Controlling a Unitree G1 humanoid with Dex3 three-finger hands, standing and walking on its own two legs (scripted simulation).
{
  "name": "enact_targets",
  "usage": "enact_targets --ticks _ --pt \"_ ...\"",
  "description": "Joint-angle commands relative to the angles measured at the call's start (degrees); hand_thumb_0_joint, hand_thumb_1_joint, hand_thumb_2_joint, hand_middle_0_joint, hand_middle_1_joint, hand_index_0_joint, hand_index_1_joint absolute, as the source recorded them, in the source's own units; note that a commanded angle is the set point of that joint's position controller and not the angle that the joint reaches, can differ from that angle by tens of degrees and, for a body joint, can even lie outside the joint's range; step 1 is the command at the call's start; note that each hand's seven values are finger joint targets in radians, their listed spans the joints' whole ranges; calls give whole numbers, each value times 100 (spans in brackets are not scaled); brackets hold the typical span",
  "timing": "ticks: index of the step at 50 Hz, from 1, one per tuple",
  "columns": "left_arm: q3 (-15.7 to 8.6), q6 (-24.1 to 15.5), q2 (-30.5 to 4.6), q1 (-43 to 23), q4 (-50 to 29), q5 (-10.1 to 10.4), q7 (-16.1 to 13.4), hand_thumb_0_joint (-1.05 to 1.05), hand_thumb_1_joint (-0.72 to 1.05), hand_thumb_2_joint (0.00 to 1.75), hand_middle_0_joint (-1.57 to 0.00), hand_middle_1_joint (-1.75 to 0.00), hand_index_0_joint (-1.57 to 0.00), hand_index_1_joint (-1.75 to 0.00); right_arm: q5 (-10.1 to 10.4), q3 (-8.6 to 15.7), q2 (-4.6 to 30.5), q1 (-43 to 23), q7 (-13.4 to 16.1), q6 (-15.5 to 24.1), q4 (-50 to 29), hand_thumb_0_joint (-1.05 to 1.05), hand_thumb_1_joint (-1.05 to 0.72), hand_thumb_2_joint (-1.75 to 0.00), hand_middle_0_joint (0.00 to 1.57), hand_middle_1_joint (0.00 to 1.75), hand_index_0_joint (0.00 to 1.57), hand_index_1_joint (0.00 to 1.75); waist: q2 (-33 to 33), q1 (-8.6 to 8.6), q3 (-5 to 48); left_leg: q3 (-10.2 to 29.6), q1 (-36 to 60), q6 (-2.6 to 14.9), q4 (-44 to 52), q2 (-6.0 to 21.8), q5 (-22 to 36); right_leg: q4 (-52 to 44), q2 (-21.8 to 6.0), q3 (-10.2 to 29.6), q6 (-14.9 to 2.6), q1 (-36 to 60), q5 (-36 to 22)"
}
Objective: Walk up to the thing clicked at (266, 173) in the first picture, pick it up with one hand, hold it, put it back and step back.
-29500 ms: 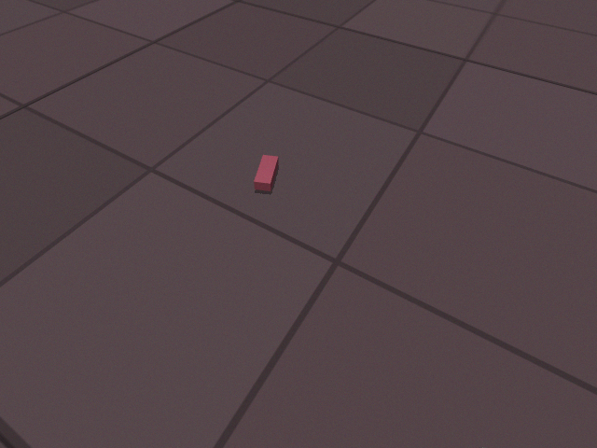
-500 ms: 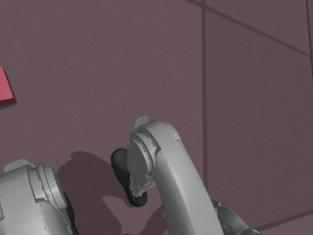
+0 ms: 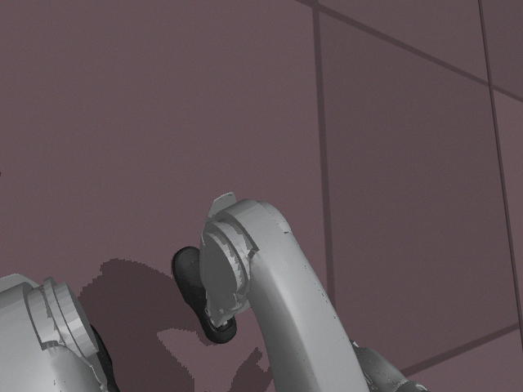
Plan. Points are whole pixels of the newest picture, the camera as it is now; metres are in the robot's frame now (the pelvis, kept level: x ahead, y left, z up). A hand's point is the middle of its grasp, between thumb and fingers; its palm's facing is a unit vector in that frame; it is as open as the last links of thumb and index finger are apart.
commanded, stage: open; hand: left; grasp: from above
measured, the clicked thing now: out of the picture +0.48 +0.29 -0.28
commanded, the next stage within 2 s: withdraw in 0.84 s
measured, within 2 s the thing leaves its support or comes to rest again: neither
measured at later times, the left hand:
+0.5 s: hand out of the picture +0.48 +0.29 -0.25, palm faces -0.46 -0.10 -0.88, open 12.9 cm
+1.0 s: hand out of the picture +0.48 +0.29 -0.24, palm faces -0.46 -0.10 -0.88, open 13.6 cm
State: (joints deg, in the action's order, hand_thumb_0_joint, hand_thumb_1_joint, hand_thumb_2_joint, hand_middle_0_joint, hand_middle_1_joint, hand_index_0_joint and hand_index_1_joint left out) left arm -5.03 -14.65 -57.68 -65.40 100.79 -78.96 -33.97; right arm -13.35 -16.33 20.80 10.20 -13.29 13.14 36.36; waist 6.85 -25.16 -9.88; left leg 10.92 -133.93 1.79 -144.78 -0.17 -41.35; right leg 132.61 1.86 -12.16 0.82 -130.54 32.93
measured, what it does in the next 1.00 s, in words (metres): stands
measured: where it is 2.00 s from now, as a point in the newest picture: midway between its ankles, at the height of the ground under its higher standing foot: (160, 350)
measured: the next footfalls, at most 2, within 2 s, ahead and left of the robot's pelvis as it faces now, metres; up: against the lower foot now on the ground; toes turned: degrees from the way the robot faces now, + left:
none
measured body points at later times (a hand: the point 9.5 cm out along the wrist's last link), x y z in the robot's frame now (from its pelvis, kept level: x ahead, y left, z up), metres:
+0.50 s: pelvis +0.00 +0.00 +0.00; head +0.29 +0.12 +0.32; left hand +0.50 +0.29 -0.20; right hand +0.03 -0.25 -0.04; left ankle +0.06 +0.11 -0.28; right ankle +0.13 -0.10 -0.28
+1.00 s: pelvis +0.00 +0.00 +0.00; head +0.28 +0.12 +0.33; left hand +0.50 +0.29 -0.19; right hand +0.02 -0.25 -0.04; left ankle +0.06 +0.11 -0.28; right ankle +0.13 -0.10 -0.28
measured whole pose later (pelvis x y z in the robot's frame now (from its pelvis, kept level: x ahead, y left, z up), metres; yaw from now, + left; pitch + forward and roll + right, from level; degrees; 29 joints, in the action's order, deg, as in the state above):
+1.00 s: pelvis +0.00 +0.00 +0.00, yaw -1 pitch +29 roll -15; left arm -2.9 -14.1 -59.1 -65.6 99.0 -76.4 -31.9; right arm -12.8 -18.2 21.0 10.0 -12.8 12.8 34.6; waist 7.0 -25.5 -10.5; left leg 11.9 -133.5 1.7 -144.1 -0.1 -40.9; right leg 131.2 2.2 -12.9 0.9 -129.7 32.2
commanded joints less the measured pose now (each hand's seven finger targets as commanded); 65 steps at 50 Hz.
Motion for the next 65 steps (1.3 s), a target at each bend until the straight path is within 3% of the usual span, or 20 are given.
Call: enact_targets --ticks 1,4,7,15,21,24,29,34,36,37,39,47,48,51,54,57,58,59,61,65 --pt "17 109 -1187 -1828 -940 157 -327 0 22 74 -61 -72 -63 -70 73 585 1928 1186 27 23 126 0 -89 -90 20 30 20 30 -3151 -351 3779 -223 2675 -75 1579 144 1152 -1046 251 -258 -228 2309 -1090" --pt "141 106 -1075 -1919 -948 182 -337 0 0 75 -49 -74 -50 -73 91 550 1895 1084 28 56 96 0 -89 -90 20 30 20 30 -3213 -330 3714 -188 2660 -97 1618 149 1021 -1015 258 -268 -253 2192 -976" --pt "67 116 -1184 -1879 -1028 192 -339 0 -11 73 -40 -74 -41 -73 74 563 1978 1129 8 92 92 0 -89 -90 20 30 20 30 -3225 -361 3704 -161 2765 -118 1572 161 1187 -1002 231 -294 -238 2172 -1110" --pt "-36 157 -1264 -1796 -1149 228 -295 0 -26 86 -26 -88 -28 -87 44 557 1967 1196 -52 115 124 0 -89 -90 20 30 20 30 -3401 -404 3821 -156 3004 -144 1599 180 1415 -1000 225 -299 -231 2308 -1292" --pt "0 178 -1256 -1739 -1083 280 -227 0 -34 92 -18 -97 -20 -95 77 558 1953 1155 -56 97 95 0 -89 -90 20 30 20 30 -3323 -309 3810 -193 2765 -117 1615 156 1234 -1055 244 -284 -258 2351 -1114" --pt "-18 182 -1203 -1654 -1098 316 -137 0 -38 93 -13 -100 -15 -97 58 523 1966 1235 -74 107 99 0 -89 -90 20 30 20 30 -3232 -422 3759 -171 2910 -131 1504 171 1538 -1040 221 -316 -228 2328 -1349" --pt "-58 153 -1300 -1575 -1171 370 -110 0 -44 98 -7 -106 -9 -103 98 570 1962 1252 -34 39 89 0 -89 -90 20 30 20 30 -3293 -307 3935 -212 2842 -119 1585 161 1460 -1105 260 -296 -250 2538 -1272" --pt "-3 142 -1231 -1535 -1112 368 -33 0 -44 97 -5 -107 -8 -104 114 541 1964 1322 -7 -9 37 0 -89 -90 20 30 20 30 -3161 -368 3732 -234 2671 -87 1595 145 1399 -1137 250 -286 -237 2509 -1214" --pt "24 133 -1236 -1401 -1041 369 -11 0 -44 98 -5 -107 -8 -105 113 531 1939 1235 18 -25 52 0 -88 -90 20 30 20 30 -3195 -277 3840 -206 2801 -116 1612 157 1409 -1127 267 -312 -258 2470 -1185" --pt "131 113 -1129 -1523 -1052 369 0 0 -44 97 -5 -107 -8 -104 123 529 1949 1254 15 -24 24 0 -89 -90 20 30 20 30 -3236 -353 3777 -196 2767 -113 1614 162 1399 -1110 273 -304 -256 2481 -1199" --pt "33 98 -1236 -1462 -964 393 -5 0 -44 96 -5 -107 -7 -104 125 453 1913 1239 21 -40 13 0 -88 -90 20 30 20 30 -2974 -332 3637 -179 2556 -86 1603 147 1262 -1151 264 -321 -248 2429 -1088" --pt "145 58 -1224 -1524 -908 365 -20 0 -41 92 -4 -108 -8 -103 121 409 1924 1153 91 -57 -22 0 -88 -90 20 30 20 30 -2968 -359 3504 -150 2593 -97 1663 161 1055 -1181 263 -346 -250 2257 -914" --pt "174 65 -1214 -1531 -779 358 -26 0 -49 97 -5 -104 -8 -101 109 414 1967 1145 103 -45 -51 0 -89 -90 20 30 20 30 -2970 -381 3422 -167 2518 -93 1664 150 950 -1186 255 -322 -255 2223 -835" --pt "22 93 -1421 -1665 -1118 334 -93 0 -49 98 -6 -103 -8 -100 88 399 1923 1228 79 -1 -36 0 -89 -90 20 30 20 30 -3054 -338 3556 -164 2649 -90 1653 173 1044 -1168 239 -289 -228 2283 -941" --pt "-270 221 -1586 -1760 -1583 347 -265 0 -51 98 -6 -102 -8 -100 84 551 1926 1288 34 22 -15 0 -90 -90 20 30 20 30 -3795 -132 4290 -106 3380 -224 1805 214 1524 -1023 215 -304 -278 2334 -1288" --pt "-55 463 -1038 -1989 -1836 449 -326 0 -52 99 -6 -101 -7 -100 108 663 1789 1261 -91 68 -51 0 -90 -90 20 30 20 30 -3888 -170 4330 -207 3326 -194 1818 174 1413 -1056 256 -282 -280 2152 -1286" --pt "-257 554 -1215 -2011 -2019 513 -340 0 -52 99 -6 -101 -7 -99 107 752 1819 1322 -127 73 28 0 -90 -90 20 30 20 30 -3967 -123 4498 -253 3429 -190 1802 171 1522 -1080 240 -254 -275 2200 -1377" --pt "-65 673 -933 -2006 -2175 606 -269 0 -52 99 -6 -101 -7 -99 159 790 1736 1395 -168 70 95 0 -90 -90 20 30 20 30 -4094 -1 4671 -315 3488 -188 1854 140 1535 -1089 235 -190 -298 2162 -1339" --pt "-213 958 -919 -1408 -2523 786 -181 0 -53 100 -6 -101 -7 -100 301 987 1682 1319 -190 -22 24 0 -90 -90 20 30 20 30 -4369 451 5573 -408 3856 -215 2024 106 1886 -1129 237 -105 -342 2499 -1522" --pt "240 1434 14 -1106 -2765 1147 491 0 -52 101 -6 -103 -6 -102 546 1217 1462 1372 -247 -299 285 0 -90 -90 20 30 20 30 -3763 502 5234 -609 3172 -94 2202 24 1717 -1373 245 79 -349 2352 -1397"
